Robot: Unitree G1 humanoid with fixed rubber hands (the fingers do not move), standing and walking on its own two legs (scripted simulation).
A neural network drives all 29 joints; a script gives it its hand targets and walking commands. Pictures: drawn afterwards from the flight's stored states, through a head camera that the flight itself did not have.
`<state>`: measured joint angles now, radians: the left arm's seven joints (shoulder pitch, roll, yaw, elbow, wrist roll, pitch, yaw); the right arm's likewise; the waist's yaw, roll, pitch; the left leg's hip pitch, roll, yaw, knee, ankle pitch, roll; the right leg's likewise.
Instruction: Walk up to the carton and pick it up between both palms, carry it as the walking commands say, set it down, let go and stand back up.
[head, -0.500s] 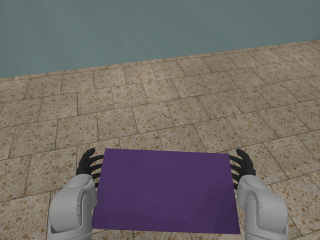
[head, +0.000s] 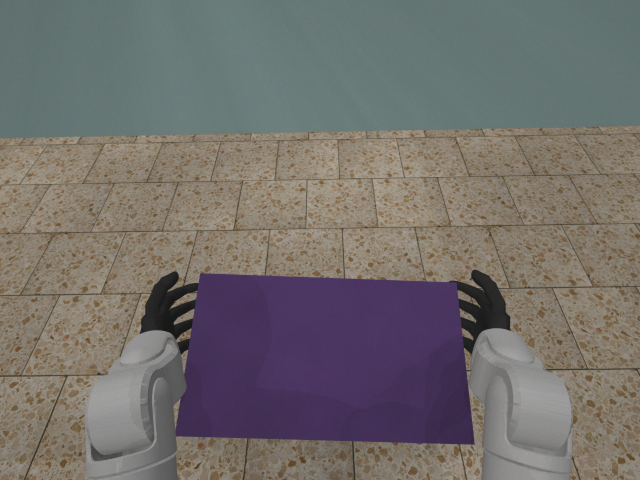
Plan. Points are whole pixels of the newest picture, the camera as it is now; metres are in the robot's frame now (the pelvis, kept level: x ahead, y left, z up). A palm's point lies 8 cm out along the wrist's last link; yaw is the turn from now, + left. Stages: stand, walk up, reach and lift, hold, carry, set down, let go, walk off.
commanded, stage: carry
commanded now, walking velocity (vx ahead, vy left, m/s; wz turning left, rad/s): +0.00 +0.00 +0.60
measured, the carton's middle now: (323, 362) +0.28 -0.01 -0.02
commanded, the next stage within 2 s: none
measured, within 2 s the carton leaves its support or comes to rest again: neither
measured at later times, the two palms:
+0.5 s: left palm (57, 397) +0.23 +0.25 +0.07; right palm (380, 292) +0.33 -0.09 +0.06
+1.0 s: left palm out of the picture +0.07 +0.33 +0.05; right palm (269, 329) +0.29 +0.04 +0.07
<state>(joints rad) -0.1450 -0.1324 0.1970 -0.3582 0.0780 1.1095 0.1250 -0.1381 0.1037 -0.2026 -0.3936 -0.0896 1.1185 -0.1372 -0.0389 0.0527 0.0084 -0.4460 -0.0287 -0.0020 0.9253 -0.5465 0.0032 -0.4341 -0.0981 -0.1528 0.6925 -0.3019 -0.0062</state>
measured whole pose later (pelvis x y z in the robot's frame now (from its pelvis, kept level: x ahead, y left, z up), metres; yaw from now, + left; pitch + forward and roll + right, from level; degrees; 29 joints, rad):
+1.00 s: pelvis -0.03 +0.02 +0.00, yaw +36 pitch +1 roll +0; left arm -0.20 -0.06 0.23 -0.21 0.07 1.19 0.14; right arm -0.20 0.13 -0.19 -0.18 -0.10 1.15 -0.18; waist 0.00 -0.06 -0.03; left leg -0.40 -0.04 0.06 0.67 -0.30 0.06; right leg -0.53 -0.16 -0.10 1.16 -0.57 0.11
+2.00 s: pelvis -0.16 -0.02 +0.00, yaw +68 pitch +4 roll +1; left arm -0.17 -0.13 0.23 -0.32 0.01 1.13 0.21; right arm -0.18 0.14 -0.25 -0.31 -0.10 1.11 -0.13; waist 0.04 -0.01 0.05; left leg -0.50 -0.09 0.01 0.62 -0.18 0.07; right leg -0.59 -0.13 -0.07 1.08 -0.46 0.12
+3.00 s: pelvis -0.22 -0.12 +0.01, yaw +106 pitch +2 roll +2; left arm -0.12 -0.13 0.19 -0.30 0.07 1.11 0.13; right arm -0.13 0.10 -0.20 -0.37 -0.08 1.17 -0.17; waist -0.05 0.01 -0.05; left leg -0.57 -0.03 0.04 1.02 -0.42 -0.03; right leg -0.32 -0.14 -0.21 0.63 -0.33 -0.01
